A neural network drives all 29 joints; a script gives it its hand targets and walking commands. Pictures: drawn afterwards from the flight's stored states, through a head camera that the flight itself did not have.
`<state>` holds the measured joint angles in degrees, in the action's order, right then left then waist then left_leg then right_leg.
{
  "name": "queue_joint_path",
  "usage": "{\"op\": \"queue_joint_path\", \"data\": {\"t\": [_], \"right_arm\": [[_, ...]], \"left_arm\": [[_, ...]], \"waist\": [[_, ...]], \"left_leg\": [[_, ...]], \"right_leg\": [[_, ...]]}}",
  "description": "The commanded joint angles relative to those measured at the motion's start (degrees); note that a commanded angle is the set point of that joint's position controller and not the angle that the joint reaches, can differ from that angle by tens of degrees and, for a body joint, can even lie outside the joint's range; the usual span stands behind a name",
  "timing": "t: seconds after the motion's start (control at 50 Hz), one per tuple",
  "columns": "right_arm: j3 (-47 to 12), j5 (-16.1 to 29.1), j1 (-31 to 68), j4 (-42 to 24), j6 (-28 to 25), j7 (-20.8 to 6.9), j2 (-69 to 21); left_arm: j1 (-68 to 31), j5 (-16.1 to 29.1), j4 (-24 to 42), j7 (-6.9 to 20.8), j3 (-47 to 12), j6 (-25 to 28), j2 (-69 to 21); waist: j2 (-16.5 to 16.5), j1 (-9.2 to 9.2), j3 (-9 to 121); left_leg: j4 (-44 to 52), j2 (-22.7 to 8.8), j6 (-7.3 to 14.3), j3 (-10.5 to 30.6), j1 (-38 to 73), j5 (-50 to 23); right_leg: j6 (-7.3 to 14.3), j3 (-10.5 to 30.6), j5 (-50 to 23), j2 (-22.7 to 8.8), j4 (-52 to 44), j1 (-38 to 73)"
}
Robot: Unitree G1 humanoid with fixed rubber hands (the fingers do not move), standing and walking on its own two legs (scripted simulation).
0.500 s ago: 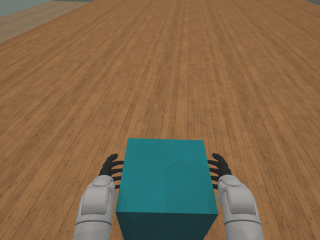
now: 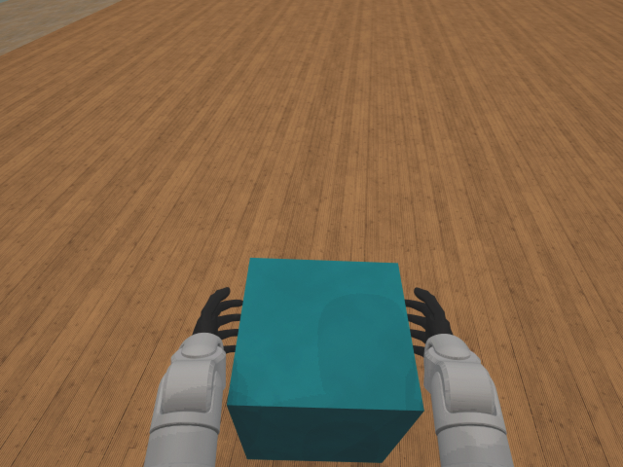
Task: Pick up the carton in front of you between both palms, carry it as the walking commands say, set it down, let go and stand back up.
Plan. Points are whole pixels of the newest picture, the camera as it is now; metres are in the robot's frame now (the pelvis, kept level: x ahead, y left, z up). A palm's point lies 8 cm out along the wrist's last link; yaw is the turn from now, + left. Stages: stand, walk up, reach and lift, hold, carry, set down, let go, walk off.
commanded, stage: hold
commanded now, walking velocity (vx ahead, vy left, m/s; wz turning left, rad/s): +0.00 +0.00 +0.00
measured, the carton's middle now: (319, 365) +0.30 +0.00 -0.05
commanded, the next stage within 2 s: set down in 0.86 s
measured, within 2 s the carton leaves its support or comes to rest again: neither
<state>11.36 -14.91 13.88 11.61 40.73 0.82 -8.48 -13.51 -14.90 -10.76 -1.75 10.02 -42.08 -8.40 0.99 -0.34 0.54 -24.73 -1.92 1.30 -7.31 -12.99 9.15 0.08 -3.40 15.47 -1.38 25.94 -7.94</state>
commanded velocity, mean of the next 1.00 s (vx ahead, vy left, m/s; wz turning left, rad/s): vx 0.00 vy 0.00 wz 0.00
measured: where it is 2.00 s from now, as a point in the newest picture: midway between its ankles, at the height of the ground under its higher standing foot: outside the picture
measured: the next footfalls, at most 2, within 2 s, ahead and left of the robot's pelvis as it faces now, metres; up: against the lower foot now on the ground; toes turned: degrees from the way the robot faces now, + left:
none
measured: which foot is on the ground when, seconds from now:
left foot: down 0.00-1.00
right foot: down 0.00-1.00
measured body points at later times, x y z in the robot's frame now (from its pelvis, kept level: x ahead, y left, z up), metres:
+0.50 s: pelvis -0.02 +0.00 +0.00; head -0.07 +0.02 +0.45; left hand +0.29 +0.14 +0.04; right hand +0.28 -0.16 +0.05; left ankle +0.05 +0.10 -0.74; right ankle -0.01 -0.12 -0.74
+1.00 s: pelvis +0.01 +0.00 +0.00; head -0.03 +0.01 +0.45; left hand +0.32 +0.13 +0.04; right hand +0.31 -0.17 +0.04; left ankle +0.05 +0.10 -0.74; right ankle -0.01 -0.12 -0.74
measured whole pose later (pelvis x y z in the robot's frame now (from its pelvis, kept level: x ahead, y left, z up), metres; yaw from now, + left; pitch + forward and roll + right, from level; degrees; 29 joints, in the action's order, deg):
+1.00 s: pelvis +0.01 +0.00 +0.00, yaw -3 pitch -6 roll +0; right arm 17.2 -18.2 19.7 20.3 38.9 -0.1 -10.0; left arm -18.5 -18.2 -18.5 -0.8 15.5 -40.7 -9.6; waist 1.7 0.2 -0.8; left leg -21.9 2.0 1.1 1.1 -5.8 9.6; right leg 0.6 4.8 14.6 1.8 23.3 -2.2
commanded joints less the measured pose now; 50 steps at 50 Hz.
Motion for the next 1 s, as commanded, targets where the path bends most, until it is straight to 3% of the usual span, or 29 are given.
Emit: {"op": "queue_joint_path", "data": {"t": [0.0,0.02,0.12,0.24,0.34,0.46,0.62,0.88,0.98], "right_arm": [[-29.5,13.7,24.4,-2.4,-2.6,-13.6,-52.0],[-29.3,13.6,24.5,-1.6,-2.9,-13.8,-51.9],[-26.9,12.4,26.0,1.9,-3.4,-14.2,-52.3],[-24.4,11.1,29.2,6.0,-3.6,-15.2,-53.7],[-23.6,11.1,32.4,8.4,-3.8,-16.0,-55.1],[-22.9,11.2,35.4,10.6,-3.9,-16.7,-55.6],[-22.4,11.2,36.0,11.3,-3.5,-16.8,-55.5],[-23.8,11.5,31.4,7.7,-2.7,-15.1,-54.9],[-19.9,9.2,34.0,10.9,-4.0,-14.3,-54.7]], "left_arm": [[-24.2,13.7,4.1,13.4,-29.6,3.2,-51.7],[-24.9,13.4,4.3,13.2,-29.5,3.4,-51.5],[-28.2,13.3,2.9,14.0,-29.4,3.2,-52.9],[-31.4,12.9,-0.9,15.8,-27.5,2.9,-54.2],[-33.7,12.6,-4.0,17.0,-26.1,2.9,-55.2],[-35.6,12.1,-6.7,17.5,-24.8,2.9,-56.1],[-35.9,12.0,-7.6,17.2,-24.4,2.8,-56.3],[-33.1,13.2,-4.3,15.7,-25.9,3.0,-54.9],[-35.8,10.7,-8.3,15.7,-21.4,4.6,-52.8]], "waist": [[0.1,0.4,15.3],[-0.5,0.91,15.0],[-1.2,-0.03,11.8],[0.2,-0.26,8.9],[0.9,0.07,8.3],[-0.5,0.49,8.1],[-1.6,0.56,9.1],[-0.9,0.35,13.5],[-0.1,0.55,10.5]], "left_leg": [[1.4,5.9,0.1,12.0,25.0,-21.7],[1.7,5.8,0.1,12.0,25.9,-19.9],[2.7,5.8,-0.5,11.6,24.7,-10.6],[3.2,5.5,-0.7,11.5,22.9,-1.8],[3.4,5.2,-0.8,11.9,22.1,2.6],[4.0,4.8,-1.0,12.5,21.2,5.4],[4.5,4.3,-1.1,12.8,21.3,2.8],[3.3,4.8,-0.9,12.6,22.5,-13.6],[2.4,5.4,-0.5,12.1,19.2,-10.2]], "right_leg": [[1.0,9.5,-19.3,5.6,-6.1,-4.5],[1.1,9.4,-16.5,5.7,-6.7,-5.3],[2.2,9.6,-7.5,4.8,-8.6,-7.2],[3.0,9.6,0.8,3.8,-10.0,-9.0],[3.3,9.7,4.2,3.4,-10.3,-9.5],[3.2,9.6,4.9,3.6,-9.5,-9.9],[2.6,9.4,1.6,4.3,-8.6,-8.7],[1.1,9.7,-11.7,5.2,-7.5,-2.7],[0.7,10.0,-10.5,5.1,-6.8,-3.5]]}}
